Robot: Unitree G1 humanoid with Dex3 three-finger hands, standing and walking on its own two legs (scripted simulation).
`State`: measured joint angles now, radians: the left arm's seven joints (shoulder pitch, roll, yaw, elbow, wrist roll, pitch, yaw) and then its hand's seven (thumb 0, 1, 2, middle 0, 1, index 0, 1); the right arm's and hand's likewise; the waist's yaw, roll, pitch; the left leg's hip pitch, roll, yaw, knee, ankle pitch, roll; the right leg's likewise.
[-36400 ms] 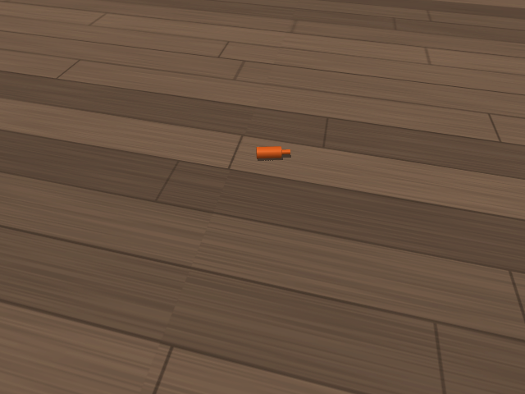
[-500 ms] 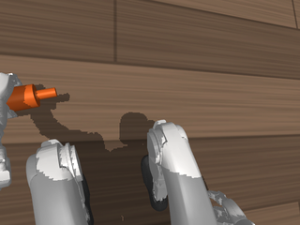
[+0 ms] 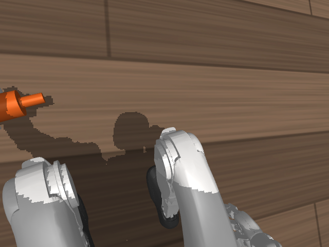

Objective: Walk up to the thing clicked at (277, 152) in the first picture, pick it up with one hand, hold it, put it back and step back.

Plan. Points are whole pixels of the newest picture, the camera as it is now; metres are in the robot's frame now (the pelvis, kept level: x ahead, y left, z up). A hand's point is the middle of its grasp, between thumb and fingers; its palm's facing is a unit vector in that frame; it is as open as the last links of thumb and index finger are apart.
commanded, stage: rest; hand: left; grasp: from above
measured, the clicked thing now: out of the picture +0.44 +0.29 -0.25
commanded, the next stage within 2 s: open in 0.60 s
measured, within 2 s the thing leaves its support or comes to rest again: rests again in 1.14 s
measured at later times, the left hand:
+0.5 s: hand out of the picture +0.43 +0.32 -0.25, palm faces -0.45 -0.15 -0.88, open 9.3 cm
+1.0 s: hand out of the picture +0.43 +0.32 -0.24, palm faces -0.43 -0.14 -0.89, open 10.2 cm
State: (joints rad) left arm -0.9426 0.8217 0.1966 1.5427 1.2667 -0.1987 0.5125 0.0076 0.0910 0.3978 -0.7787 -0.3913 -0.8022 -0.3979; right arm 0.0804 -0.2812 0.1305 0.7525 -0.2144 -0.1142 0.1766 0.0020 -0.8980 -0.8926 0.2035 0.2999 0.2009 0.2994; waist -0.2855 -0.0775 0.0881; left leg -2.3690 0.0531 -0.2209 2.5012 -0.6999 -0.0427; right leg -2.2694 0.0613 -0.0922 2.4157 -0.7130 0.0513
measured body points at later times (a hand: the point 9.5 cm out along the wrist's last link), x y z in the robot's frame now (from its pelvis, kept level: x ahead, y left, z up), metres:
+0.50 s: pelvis +0.00 +0.00 -0.01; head +0.27 +0.11 +0.34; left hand +0.45 +0.32 -0.20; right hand +0.06 -0.26 -0.09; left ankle +0.07 +0.14 -0.27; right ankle +0.09 -0.12 -0.27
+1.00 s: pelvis -0.01 +0.01 -0.01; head +0.26 +0.12 +0.34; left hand +0.45 +0.33 -0.19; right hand +0.05 -0.25 -0.08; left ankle +0.07 +0.14 -0.27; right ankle +0.09 -0.12 -0.27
